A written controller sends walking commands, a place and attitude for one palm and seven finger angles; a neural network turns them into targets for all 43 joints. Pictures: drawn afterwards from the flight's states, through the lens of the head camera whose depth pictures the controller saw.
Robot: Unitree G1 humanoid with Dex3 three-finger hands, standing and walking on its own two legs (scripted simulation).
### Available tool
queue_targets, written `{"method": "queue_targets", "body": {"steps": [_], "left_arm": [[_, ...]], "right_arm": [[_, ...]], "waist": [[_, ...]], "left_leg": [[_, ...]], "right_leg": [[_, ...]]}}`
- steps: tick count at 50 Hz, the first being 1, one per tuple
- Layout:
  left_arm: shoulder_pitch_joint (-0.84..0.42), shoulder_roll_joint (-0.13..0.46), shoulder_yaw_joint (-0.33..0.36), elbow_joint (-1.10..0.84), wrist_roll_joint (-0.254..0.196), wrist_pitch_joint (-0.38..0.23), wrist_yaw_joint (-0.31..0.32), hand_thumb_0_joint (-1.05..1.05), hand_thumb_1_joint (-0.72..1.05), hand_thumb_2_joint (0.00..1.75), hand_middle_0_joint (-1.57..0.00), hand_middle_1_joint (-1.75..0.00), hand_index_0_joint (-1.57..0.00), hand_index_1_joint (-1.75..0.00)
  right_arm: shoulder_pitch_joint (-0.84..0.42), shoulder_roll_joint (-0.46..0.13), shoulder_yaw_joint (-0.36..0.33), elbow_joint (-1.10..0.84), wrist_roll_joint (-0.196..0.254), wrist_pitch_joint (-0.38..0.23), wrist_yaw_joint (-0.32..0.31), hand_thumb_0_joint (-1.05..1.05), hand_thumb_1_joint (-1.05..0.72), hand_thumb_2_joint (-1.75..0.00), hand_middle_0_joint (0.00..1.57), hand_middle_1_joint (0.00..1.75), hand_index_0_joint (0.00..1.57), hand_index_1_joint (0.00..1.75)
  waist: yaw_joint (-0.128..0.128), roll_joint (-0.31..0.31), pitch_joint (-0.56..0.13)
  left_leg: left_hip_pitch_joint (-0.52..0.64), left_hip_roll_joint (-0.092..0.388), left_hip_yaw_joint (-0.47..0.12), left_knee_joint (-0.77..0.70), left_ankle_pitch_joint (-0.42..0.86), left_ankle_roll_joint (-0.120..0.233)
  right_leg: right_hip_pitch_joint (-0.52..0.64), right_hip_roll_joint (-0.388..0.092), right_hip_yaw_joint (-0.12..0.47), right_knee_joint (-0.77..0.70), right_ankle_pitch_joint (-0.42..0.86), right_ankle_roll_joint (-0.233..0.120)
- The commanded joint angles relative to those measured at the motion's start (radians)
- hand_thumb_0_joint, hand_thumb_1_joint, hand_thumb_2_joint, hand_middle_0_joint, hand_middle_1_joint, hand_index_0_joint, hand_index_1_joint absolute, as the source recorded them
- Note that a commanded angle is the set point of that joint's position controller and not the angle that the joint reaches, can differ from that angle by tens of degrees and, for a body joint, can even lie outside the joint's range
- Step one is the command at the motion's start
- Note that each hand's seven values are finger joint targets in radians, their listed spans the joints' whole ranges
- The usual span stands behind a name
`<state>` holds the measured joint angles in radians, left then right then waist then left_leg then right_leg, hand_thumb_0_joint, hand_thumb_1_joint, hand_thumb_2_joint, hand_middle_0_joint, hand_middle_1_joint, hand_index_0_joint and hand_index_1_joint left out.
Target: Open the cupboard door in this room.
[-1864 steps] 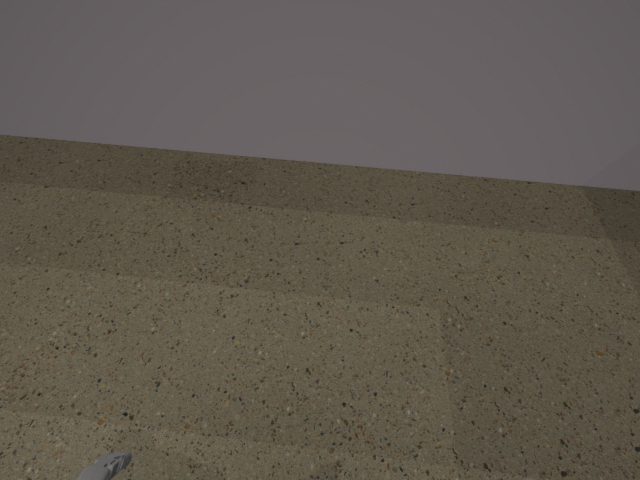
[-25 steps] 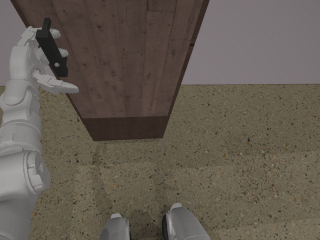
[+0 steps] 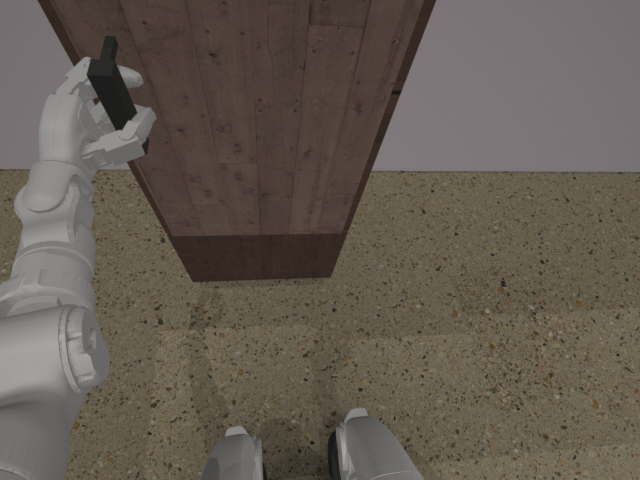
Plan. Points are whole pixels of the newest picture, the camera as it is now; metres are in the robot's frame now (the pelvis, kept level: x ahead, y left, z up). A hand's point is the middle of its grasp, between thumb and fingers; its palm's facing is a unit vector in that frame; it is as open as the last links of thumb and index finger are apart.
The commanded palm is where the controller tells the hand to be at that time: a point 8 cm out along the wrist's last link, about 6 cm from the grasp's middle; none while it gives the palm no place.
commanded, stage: close the thumb around the handle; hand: left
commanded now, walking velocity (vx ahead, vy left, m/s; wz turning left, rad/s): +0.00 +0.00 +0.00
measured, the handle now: (124, 98) +0.56 +0.19 +0.08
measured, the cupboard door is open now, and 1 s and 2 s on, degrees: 0 32 45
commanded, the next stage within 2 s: pull the door open along its arc in 0.12 s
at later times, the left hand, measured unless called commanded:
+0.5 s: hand (143, 153) +0.48 +0.17 +0.07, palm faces -0.02 -1.00 -0.01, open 5.8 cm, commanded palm +0.43 +0.22 +0.08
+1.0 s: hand (212, 261) +0.35 +0.09 +0.08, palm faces +0.40 -0.91 +0.03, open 5.9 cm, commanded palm +0.29 +0.12 +0.08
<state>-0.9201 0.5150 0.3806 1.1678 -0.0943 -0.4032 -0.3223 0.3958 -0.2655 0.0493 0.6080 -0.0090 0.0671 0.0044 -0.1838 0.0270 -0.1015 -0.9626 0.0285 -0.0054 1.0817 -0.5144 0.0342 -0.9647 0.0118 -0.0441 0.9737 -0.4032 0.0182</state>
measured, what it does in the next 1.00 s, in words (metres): stands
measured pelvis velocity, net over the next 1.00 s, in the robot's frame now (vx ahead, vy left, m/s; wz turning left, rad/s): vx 0.01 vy -0.03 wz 0.04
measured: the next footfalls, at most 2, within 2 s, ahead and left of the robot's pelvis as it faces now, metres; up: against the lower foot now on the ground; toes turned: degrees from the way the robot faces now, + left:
none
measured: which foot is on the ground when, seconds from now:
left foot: down 0.00-1.00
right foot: down 0.00-1.00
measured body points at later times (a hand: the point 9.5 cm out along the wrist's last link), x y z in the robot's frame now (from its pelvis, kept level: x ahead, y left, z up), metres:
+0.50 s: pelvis +0.00 -0.01 +0.01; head +0.12 +0.00 +0.44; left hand +0.48 +0.22 +0.07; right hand +0.00 -0.27 -0.10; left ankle -0.01 +0.09 -0.66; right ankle +0.03 -0.14 -0.66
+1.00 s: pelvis +0.01 -0.03 +0.02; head +0.06 -0.03 +0.46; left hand +0.32 +0.14 +0.08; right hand +0.18 -0.23 -0.08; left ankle -0.01 +0.09 -0.66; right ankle +0.03 -0.14 -0.66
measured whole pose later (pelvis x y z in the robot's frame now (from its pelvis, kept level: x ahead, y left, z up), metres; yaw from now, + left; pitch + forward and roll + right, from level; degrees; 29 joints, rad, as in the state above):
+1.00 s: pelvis +0.01 -0.03 +0.02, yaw +2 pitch +14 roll -1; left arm -0.10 -0.07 -0.04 0.31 0.04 -0.33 0.47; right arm 0.21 -0.19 0.01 0.53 -0.05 0.02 0.06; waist -0.01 0.03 -0.14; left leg -0.71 0.01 0.00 0.97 -0.49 0.00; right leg -0.75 -0.01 -0.04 0.94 -0.43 -0.01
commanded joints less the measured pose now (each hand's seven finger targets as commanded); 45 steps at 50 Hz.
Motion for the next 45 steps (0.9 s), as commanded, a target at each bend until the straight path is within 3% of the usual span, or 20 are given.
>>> {"method": "queue_targets", "body": {"steps": [1,3,5,7,10,11,12,13,18,25,27,31,32,33,34,36,40,41,42,45], "left_arm": [[-0.456,0.279,0.065,-0.236,-0.026,-0.058,0.043,0.0,0.9,0.9,-0.4,-1.35,-0.4,-1.35],[-0.456,0.27,0.062,-0.213,-0.021,-0.052,0.056,0.0,0.9,0.9,-0.4,-1.35,-0.4,-1.35],[-0.457,0.318,0.085,-0.2,-0.006,-0.049,0.07,0.0,0.9,0.9,-0.4,-1.35,-0.4,-1.35],[-0.478,0.332,0.092,-0.231,0.006,-0.064,0.081,0.0,0.9,0.9,-0.4,-1.35,-0.4,-1.35],[-0.457,0.292,0.061,-0.19,0.006,-0.064,0.075,0.0,0.9,0.9,-0.4,-1.35,-0.4,-1.35],[-0.475,0.316,0.08,-0.197,-0.002,-0.07,0.074,0.0,0.9,0.9,-0.4,-1.35,-0.4,-1.35],[-0.452,0.249,0.037,-0.205,-0.009,-0.068,0.067,0.0,0.9,0.9,-0.4,-1.35,-0.4,-1.35],[-0.434,0.209,0.019,-0.213,-0.021,-0.068,0.064,0.0,0.9,0.9,-0.4,-1.35,-0.4,-1.35],[-0.313,0.231,0.043,-0.291,-0.031,-0.078,0.048,0.0,0.9,0.9,-0.4,-1.35,-0.4,-1.35],[-0.012,0.139,0.008,-0.449,-0.082,-0.058,0.035,0.0,0.9,0.9,-0.4,-1.35,-0.4,-1.35],[0.09,0.112,0.002,-0.516,-0.098,-0.056,0.04,0.0,0.9,0.9,-0.4,-1.35,-0.4,-1.35],[0.244,0.026,-0.047,-0.652,-0.126,-0.053,0.056,0.0,0.9,0.9,-0.4,-1.35,-0.4,-1.35],[0.241,-0.007,0.082,-0.707,-0.191,-0.043,0.207,0.0,0.9,0.9,-0.4,-1.35,-0.4,-1.35],[0.314,-0.117,-0.011,-0.727,-0.167,-0.033,0.283,0.0,0.9,0.9,-0.4,-1.35,-0.4,-1.35],[0.354,-0.172,-0.035,-0.769,-0.161,-0.033,0.333,0.0,0.9,0.9,-0.4,-1.35,-0.4,-1.35],[0.44,-0.202,-0.054,-0.842,-0.122,-0.04,0.431,0.0,0.9,0.9,-0.4,-1.35,-0.4,-1.35],[0.529,-0.354,-0.19,-0.994,0.003,-0.04,0.628,0.0,0.9,0.9,-0.4,-1.35,-0.4,-1.35],[0.529,-0.376,-0.226,-0.999,0.045,-0.034,0.675,0.0,0.9,0.9,-0.4,-1.35,-0.4,-1.35],[0.534,-0.412,-0.255,-1.032,0.072,-0.028,0.721,0.0,0.9,0.9,-0.4,-1.35,-0.4,-1.35],[0.582,-0.513,-0.377,-1.072,0.137,-0.004,0.797,0.0,0.9,0.9,-0.4,-1.35,-0.4,-1.35]], "right_arm": [[0.182,-0.187,-0.074,-0.05,-0.006,-0.007,-0.02,0.0,-0.9,-0.9,0.2,0.3,0.2,0.3],[0.174,-0.183,-0.071,-0.048,-0.006,-0.008,-0.017,0.0,-0.9,-0.9,0.2,0.3,0.2,0.3],[0.171,-0.187,-0.068,-0.055,-0.005,-0.006,-0.021,0.0,-0.9,-0.9,0.2,0.3,0.2,0.3],[0.172,-0.185,-0.069,-0.059,-0.008,-0.01,-0.02,0.0,-0.9,-0.9,0.2,0.3,0.2,0.3],[0.16,-0.182,-0.066,-0.06,-0.006,-0.013,-0.02,0.0,-0.9,-0.9,0.2,0.3,0.2,0.3],[0.167,-0.185,-0.063,-0.058,-0.007,-0.014,-0.023,0.0,-0.9,-0.9,0.2,0.3,0.2,0.3],[0.159,-0.18,-0.068,-0.066,-0.003,-0.017,-0.019,0.0,-0.9,-0.9,0.2,0.3,0.2,0.3],[0.155,-0.178,-0.07,-0.067,-0.004,-0.021,-0.017,0.0,-0.9,-0.9,0.2,0.3,0.2,0.3],[0.152,-0.179,-0.078,-0.077,-0.001,-0.019,-0.011,0.0,-0.9,-0.9,0.2,0.3,0.2,0.3],[0.098,-0.161,-0.088,-0.134,0.023,-0.013,-0.006,0.0,-0.9,-0.9,0.2,0.3,0.2,0.3],[0.078,-0.153,-0.09,-0.151,0.027,-0.015,-0.002,0.0,-0.9,-0.9,0.2,0.3,0.2,0.3],[0.04,-0.144,-0.097,-0.177,0.036,-0.027,0.002,0.0,-0.9,-0.9,0.2,0.3,0.2,0.3],[0.005,-0.108,-0.096,-0.175,0.029,-0.041,0.003,0.0,-0.9,-0.9,0.2,0.3,0.2,0.3],[-0.005,-0.104,-0.095,-0.174,0.023,-0.056,0.013,0.0,-0.9,-0.9,0.2,0.3,0.2,0.3],[-0.01,-0.102,-0.098,-0.173,0.022,-0.066,0.021,0.0,-0.9,-0.9,0.2,0.3,0.2,0.3],[-0.02,-0.1,-0.101,-0.17,0.005,-0.079,0.031,0.0,-0.9,-0.9,0.2,0.3,0.2,0.3],[-0.065,-0.071,-0.103,-0.177,-0.026,-0.086,0.054,0.0,-0.9,-0.9,0.2,0.3,0.2,0.3],[-0.07,-0.07,-0.102,-0.177,-0.034,-0.085,0.055,0.0,-0.9,-0.9,0.2,0.3,0.2,0.3],[-0.088,-0.063,-0.106,-0.18,-0.039,-0.083,0.058,0.0,-0.9,-0.9,0.2,0.3,0.2,0.3],[-0.123,-0.055,-0.106,-0.189,-0.046,-0.083,0.056,0.0,-0.9,-0.9,0.2,0.3,0.2,0.3]], "waist": [[-0.002,0.142,-0.511],[-0.005,0.139,-0.49],[-0.006,0.106,-0.454],[0.0,0.138,-0.491],[-0.015,0.109,-0.46],[-0.016,0.096,-0.456],[-0.014,0.111,-0.479],[-0.009,0.127,-0.481],[0.033,0.129,-0.559],[0.087,0.04,-0.497],[0.112,0.068,-0.484],[0.122,0.02,-0.434],[0.2,0.02,-0.4],[0.174,0.064,-0.383],[0.163,0.03,-0.366],[0.174,-0.002,-0.38],[0.183,0.036,-0.394],[0.173,-0.015,-0.372],[0.171,0.001,-0.378],[0.153,-0.057,-0.356]], "left_leg": [[0.405,0.002,-0.076,-0.126,0.55,-0.027],[0.379,0.0,-0.07,-0.124,0.514,-0.026],[0.315,-0.005,-0.061,-0.132,0.442,-0.017],[0.345,-0.006,-0.062,-0.129,0.463,-0.018],[0.308,-0.007,-0.053,-0.128,0.407,-0.014],[0.299,-0.008,-0.058,-0.13,0.404,-0.01],[0.314,-0.011,-0.051,-0.135,0.384,-0.013],[0.334,-0.01,-0.05,-0.138,0.387,-0.016],[0.378,-0.009,-0.04,-0.14,0.474,-0.019],[0.315,-0.021,0.005,-0.195,0.444,-0.006],[0.324,-0.024,0.014,-0.209,0.471,-0.008],[0.321,-0.025,0.023,-0.229,0.461,-0.006],[0.293,-0.025,0.022,-0.248,0.456,-0.022],[0.326,-0.027,0.028,-0.252,0.453,-0.031],[0.341,-0.02,0.022,-0.252,0.471,-0.036],[0.347,-0.019,0.022,-0.24,0.511,-0.039],[0.384,-0.015,0.024,-0.229,0.557,-0.047],[0.373,-0.016,0.017,-0.227,0.536,-0.043],[0.377,-0.016,0.019,-0.228,0.519,-0.044],[0.376,-0.019,0.013,-0.233,0.44,-0.039]], "right_leg": [[0.203,0.041,-0.012,-0.063,0.317,-0.041],[0.2,0.04,-0.01,-0.066,0.305,-0.037],[0.228,0.039,-0.001,-0.071,0.284,-0.034],[0.232,0.038,0.003,-0.067,0.299,-0.036],[0.229,0.037,0.007,-0.075,0.273,-0.033],[0.243,0.038,0.007,-0.074,0.276,-0.036],[0.241,0.039,0.009,-0.079,0.264,-0.033],[0.229,0.038,0.004,-0.082,0.259,-0.037],[0.296,0.04,0.006,-0.075,0.339,-0.039],[0.448,0.038,0.016,-0.116,0.411,-0.037],[0.477,0.034,0.017,-0.119,0.442,-0.041],[0.51,0.03,0.015,-0.132,0.453,-0.04],[0.496,0.031,-0.004,-0.139,0.424,-0.036],[0.468,0.03,-0.011,-0.139,0.399,-0.033],[0.442,0.028,-0.023,-0.139,0.392,-0.033],[0.459,0.026,-0.025,-0.124,0.419,-0.035],[0.457,0.01,-0.023,-0.098,0.44,-0.04],[0.454,0.011,-0.025,-0.103,0.429,-0.042],[0.453,0.007,-0.022,-0.101,0.42,-0.041],[0.459,0.002,-0.023,-0.118,0.377,-0.042]]}}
